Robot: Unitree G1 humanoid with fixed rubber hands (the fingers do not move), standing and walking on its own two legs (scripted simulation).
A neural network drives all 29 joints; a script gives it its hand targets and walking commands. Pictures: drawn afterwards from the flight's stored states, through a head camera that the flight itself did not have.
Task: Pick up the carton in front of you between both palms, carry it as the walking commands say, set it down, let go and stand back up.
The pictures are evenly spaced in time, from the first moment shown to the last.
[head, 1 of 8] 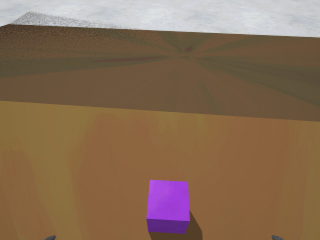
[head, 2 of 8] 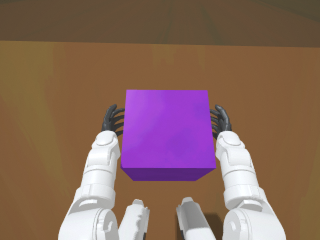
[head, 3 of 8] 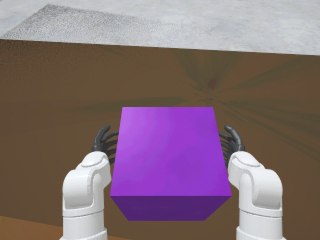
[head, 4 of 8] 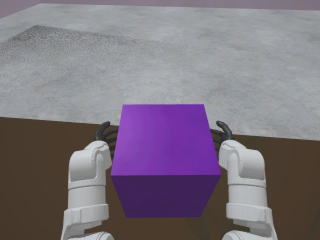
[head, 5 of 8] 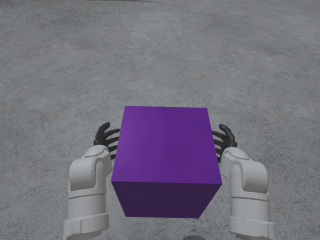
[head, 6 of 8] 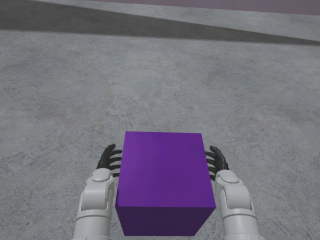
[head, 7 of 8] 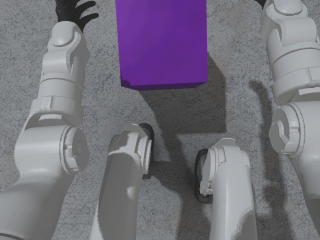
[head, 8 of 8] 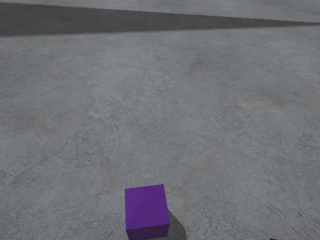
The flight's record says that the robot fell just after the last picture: no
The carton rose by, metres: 0.68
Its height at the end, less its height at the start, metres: -0.50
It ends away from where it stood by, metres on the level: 5.49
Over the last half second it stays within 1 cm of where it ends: yes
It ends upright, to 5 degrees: yes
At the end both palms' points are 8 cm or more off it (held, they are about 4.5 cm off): yes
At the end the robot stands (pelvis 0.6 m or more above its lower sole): yes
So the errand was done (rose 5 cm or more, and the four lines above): yes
